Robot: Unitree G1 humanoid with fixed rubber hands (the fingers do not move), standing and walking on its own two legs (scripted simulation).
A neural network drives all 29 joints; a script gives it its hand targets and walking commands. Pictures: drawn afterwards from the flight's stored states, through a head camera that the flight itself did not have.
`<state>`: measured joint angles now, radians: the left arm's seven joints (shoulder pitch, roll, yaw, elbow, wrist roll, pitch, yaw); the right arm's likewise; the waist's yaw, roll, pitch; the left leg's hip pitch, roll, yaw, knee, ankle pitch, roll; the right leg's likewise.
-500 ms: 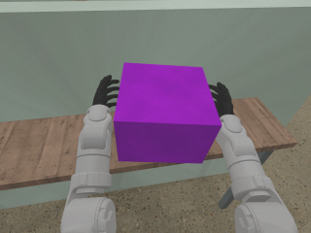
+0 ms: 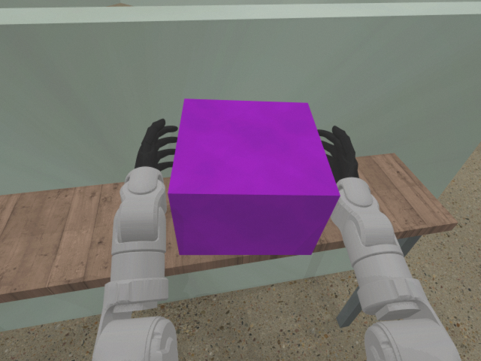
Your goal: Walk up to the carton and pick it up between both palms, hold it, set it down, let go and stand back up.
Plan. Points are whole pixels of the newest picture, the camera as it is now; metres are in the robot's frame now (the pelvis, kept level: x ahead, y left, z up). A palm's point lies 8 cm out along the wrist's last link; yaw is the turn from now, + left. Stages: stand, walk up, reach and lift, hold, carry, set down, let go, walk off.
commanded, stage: reach and lift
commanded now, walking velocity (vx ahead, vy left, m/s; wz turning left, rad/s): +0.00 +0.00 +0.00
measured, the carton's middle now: (246, 175) +0.38 -0.01 +0.14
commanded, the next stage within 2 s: hold in 0.18 s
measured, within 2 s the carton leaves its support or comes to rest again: neither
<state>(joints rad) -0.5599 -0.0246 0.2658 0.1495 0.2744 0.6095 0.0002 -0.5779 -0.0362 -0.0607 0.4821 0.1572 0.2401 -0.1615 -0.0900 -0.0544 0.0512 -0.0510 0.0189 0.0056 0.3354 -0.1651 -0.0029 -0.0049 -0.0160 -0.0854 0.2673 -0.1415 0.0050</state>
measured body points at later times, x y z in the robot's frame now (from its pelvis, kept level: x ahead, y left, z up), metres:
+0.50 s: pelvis -0.01 +0.00 +0.00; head -0.05 +0.02 +0.45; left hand +0.36 +0.16 +0.19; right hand +0.37 -0.15 +0.18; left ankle +0.02 +0.12 -0.75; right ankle +0.01 -0.12 -0.75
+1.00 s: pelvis +0.00 +0.00 +0.00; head -0.04 +0.02 +0.45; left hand +0.37 +0.16 +0.19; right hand +0.36 -0.16 +0.18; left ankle +0.02 +0.12 -0.75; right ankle +0.01 -0.12 -0.75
